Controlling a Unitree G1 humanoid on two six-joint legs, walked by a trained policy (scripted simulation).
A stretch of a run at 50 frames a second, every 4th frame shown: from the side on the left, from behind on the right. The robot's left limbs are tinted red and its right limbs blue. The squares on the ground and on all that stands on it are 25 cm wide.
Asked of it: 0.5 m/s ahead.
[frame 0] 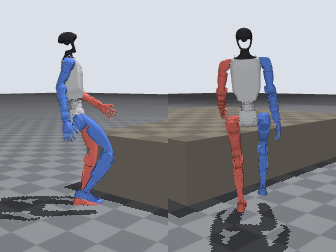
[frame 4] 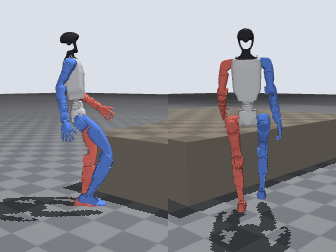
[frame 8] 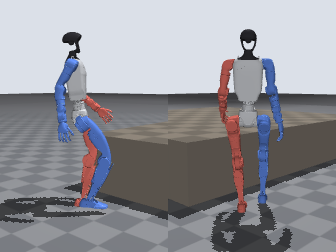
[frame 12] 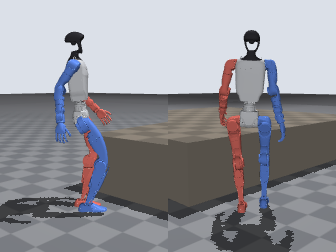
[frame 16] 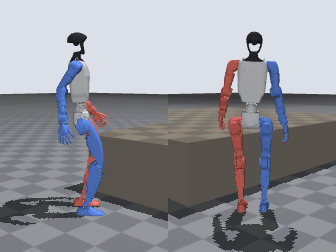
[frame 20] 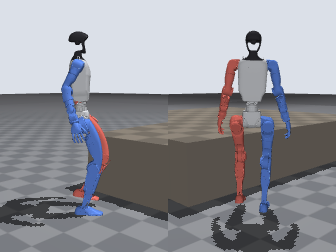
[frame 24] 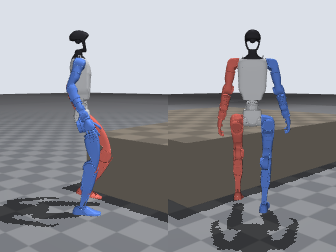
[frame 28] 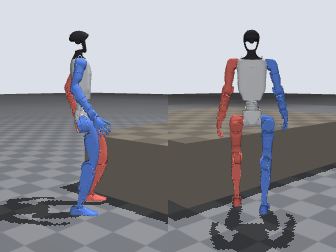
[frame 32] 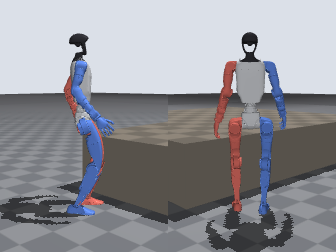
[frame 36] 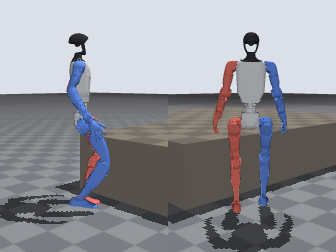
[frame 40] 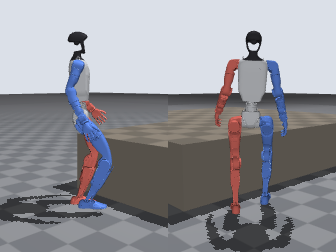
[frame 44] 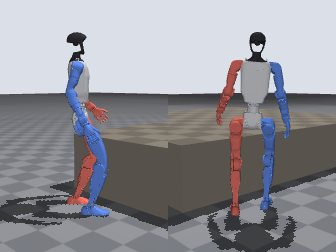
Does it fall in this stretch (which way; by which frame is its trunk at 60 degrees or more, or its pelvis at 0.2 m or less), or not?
no
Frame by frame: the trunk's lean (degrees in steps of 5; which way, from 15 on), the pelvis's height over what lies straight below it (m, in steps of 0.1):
0: 10, 0.8
4: 5, 0.8
8: 5, 0.8
12: 5, 0.8
16: 5, 0.8
20: 5, 0.8
24: 5, 0.8
28: 5, 0.8
32: 5, 0.8
36: 5, 0.8
40: 5, 0.8
44: 5, 0.8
